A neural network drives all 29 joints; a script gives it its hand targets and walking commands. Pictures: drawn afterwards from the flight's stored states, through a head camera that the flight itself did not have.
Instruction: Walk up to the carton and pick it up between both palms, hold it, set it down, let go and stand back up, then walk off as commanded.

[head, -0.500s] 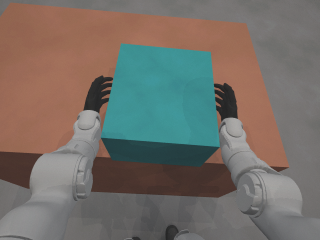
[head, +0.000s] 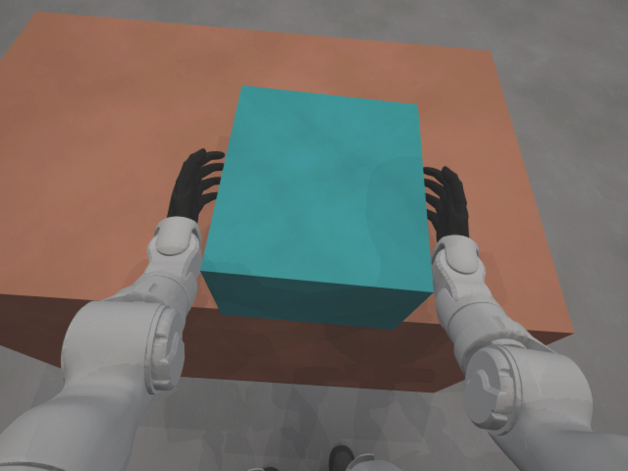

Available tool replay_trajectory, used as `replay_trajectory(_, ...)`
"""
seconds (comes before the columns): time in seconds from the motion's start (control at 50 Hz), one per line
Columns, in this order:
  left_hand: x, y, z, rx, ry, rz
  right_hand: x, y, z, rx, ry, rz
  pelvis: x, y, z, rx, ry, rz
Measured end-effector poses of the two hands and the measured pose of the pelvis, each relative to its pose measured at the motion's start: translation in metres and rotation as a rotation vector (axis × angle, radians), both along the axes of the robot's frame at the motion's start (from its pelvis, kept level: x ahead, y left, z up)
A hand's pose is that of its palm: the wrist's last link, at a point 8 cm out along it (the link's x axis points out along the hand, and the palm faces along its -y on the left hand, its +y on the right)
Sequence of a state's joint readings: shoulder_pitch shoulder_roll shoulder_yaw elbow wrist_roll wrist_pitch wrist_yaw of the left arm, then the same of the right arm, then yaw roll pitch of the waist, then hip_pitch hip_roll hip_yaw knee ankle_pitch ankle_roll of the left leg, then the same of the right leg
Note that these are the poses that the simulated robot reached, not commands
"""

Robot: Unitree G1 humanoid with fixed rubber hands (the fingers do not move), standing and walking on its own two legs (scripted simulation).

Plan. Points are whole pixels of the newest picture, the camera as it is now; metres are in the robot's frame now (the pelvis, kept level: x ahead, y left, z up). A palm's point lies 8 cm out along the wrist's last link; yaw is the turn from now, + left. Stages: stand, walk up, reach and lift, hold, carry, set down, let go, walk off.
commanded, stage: reach and lift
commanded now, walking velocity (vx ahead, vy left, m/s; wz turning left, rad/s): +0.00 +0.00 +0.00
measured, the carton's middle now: (319, 209) +0.47 -0.03 -0.02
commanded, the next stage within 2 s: none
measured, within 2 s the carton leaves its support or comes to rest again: neither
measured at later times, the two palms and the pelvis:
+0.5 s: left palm (176, 203) +0.43 +0.15 +0.07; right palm (463, 226) +0.38 -0.20 +0.06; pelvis -0.01 +0.00 +0.00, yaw +0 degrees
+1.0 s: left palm (159, 193) +0.39 +0.15 +0.14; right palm (500, 211) +0.36 -0.20 +0.13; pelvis -0.02 -0.01 +0.02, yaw +1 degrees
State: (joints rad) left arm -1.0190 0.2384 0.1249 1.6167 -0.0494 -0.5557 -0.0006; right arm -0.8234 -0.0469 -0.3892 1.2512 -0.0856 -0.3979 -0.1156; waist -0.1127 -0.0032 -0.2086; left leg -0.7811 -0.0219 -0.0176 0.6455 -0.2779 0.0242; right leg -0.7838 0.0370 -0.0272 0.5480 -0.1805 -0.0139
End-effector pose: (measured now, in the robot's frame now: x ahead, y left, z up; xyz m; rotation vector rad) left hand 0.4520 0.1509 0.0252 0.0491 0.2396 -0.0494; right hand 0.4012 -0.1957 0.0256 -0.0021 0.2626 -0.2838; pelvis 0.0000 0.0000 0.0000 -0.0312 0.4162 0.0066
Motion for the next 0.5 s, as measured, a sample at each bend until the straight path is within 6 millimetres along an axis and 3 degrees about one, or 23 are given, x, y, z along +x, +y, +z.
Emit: replay_trajectory(0.5, -0.020, 0.000, 0.045, 0.037, -0.050, 0.008, -0.016, 0.000, 0.033, 0.011, -0.049, 0.017, -0.010, -0.002, 0.004, 0.004, -0.103, 0.003)
